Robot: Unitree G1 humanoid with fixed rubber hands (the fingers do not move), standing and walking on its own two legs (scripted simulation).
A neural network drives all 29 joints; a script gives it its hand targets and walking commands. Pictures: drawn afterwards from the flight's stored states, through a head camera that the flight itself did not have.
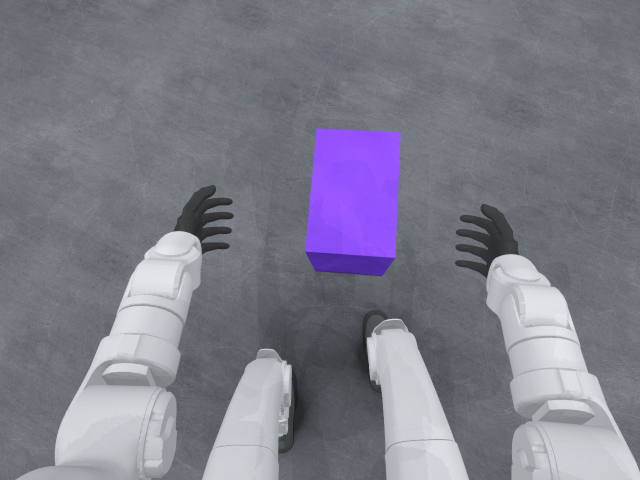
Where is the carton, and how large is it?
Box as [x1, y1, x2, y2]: [305, 129, 400, 275]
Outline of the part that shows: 317,129 305,251 315,270 382,275 394,258 400,133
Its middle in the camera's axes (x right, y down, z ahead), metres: +0.08 -0.07 +0.96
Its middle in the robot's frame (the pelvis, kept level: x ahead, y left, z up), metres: +0.55 -0.06 -0.53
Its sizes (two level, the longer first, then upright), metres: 0.278 0.184 0.285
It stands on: the floor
